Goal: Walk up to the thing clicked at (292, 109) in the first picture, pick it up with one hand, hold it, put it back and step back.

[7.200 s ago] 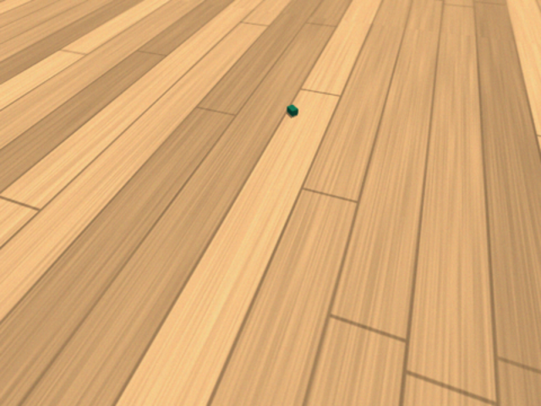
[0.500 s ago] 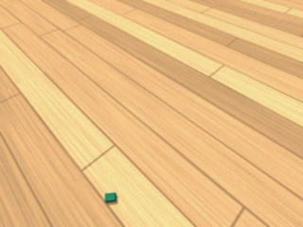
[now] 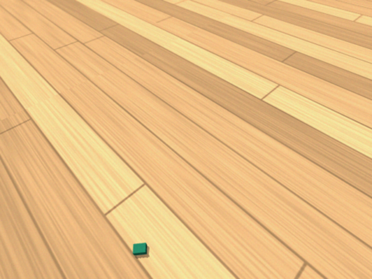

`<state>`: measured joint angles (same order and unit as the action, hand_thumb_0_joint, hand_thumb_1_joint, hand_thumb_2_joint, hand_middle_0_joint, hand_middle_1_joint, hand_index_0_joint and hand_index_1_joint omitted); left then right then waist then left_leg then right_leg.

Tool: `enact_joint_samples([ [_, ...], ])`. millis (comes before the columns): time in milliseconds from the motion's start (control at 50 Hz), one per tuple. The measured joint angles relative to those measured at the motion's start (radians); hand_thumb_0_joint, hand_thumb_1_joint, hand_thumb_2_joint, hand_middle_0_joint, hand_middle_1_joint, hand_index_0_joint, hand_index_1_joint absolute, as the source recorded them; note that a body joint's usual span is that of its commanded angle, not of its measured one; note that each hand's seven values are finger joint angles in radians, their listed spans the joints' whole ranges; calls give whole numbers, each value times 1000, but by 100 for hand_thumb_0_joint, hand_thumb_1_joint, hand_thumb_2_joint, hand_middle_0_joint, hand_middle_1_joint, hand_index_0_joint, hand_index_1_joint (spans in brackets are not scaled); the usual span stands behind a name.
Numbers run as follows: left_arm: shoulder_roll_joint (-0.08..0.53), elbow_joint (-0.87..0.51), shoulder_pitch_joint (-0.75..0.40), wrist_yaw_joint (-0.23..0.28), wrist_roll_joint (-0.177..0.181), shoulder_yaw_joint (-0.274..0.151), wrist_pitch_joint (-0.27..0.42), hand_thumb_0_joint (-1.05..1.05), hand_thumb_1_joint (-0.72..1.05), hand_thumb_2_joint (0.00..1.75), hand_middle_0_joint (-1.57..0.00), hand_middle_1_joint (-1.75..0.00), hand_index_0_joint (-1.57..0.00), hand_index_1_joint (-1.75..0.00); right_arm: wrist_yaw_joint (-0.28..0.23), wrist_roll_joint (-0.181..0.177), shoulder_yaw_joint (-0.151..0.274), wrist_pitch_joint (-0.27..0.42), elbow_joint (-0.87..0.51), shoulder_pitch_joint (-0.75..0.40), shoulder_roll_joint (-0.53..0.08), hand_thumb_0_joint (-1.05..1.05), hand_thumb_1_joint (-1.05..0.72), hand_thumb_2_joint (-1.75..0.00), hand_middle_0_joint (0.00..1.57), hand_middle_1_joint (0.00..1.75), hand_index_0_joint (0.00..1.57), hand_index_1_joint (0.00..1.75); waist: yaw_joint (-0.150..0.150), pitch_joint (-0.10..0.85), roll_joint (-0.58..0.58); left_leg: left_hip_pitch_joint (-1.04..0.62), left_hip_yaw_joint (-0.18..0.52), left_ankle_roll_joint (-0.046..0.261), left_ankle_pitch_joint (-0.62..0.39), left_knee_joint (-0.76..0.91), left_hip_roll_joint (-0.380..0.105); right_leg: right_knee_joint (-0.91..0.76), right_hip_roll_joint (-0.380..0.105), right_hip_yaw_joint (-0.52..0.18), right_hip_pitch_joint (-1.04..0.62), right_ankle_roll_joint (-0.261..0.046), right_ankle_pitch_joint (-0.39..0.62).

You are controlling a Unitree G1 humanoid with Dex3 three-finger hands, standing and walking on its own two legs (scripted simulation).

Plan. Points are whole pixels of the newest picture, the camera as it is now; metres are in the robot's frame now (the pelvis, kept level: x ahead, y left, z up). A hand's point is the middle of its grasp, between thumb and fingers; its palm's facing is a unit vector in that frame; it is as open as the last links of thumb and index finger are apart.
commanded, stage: stand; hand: left
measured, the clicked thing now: (140, 249) +0.39 +0.28 -0.76
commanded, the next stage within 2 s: none
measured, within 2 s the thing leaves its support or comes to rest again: neither
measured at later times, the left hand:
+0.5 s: hand out of the picture +0.08 +0.25 -0.16, palm faces -0.02 -0.94 -0.35, open 7.4 cm
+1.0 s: hand out of the picture +0.07 +0.25 -0.16, palm faces -0.01 -0.94 -0.35, open 7.4 cm
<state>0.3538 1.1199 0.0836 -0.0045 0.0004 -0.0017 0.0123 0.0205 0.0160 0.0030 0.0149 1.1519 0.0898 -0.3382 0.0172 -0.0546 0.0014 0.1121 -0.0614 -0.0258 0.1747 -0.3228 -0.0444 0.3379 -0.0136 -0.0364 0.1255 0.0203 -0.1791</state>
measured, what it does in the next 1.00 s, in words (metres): stands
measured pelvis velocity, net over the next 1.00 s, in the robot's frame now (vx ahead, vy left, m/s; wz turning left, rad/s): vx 0.00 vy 0.00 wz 0.02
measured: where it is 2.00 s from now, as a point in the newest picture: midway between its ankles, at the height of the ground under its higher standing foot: outside the picture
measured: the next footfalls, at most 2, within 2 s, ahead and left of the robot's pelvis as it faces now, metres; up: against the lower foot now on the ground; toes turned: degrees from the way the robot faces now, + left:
none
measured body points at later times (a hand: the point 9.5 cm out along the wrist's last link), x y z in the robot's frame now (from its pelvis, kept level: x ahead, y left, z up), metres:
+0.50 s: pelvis +0.01 +0.00 +0.00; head +0.01 +0.00 +0.45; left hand +0.08 +0.30 -0.13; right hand +0.09 -0.30 -0.13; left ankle +0.00 +0.13 -0.75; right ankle +0.00 -0.13 -0.75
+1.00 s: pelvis +0.00 +0.00 +0.00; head +0.01 +0.00 +0.45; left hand +0.07 +0.30 -0.13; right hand +0.07 -0.30 -0.14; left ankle +0.00 +0.13 -0.75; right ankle +0.00 -0.13 -0.75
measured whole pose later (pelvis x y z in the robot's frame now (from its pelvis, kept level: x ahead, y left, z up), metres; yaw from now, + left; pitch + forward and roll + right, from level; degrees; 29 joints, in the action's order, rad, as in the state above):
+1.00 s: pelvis +0.00 +0.00 +0.00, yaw +1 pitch -2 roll +0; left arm 0.35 1.13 0.12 0.00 0.00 0.00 0.01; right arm 0.02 0.01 0.00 0.01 1.16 0.11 -0.35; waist 0.01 -0.05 0.00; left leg 0.11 -0.04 -0.03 0.17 -0.31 -0.04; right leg 0.32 -0.02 -0.02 0.11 0.02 -0.17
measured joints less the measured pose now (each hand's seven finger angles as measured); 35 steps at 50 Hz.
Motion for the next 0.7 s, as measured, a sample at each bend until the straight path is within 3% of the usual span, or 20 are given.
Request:
enact_joint_samples([
  [700,-2,10,16,5,-4,4,-3,0,90,90,-21,-30,-20,-30,-3,-4,2,-9,3,-5,-7,0,-90,-90,20,30,20,30,-4,3,-4,-13,15,0,-7,13,4,-17,-4,16,-21,0,3],
])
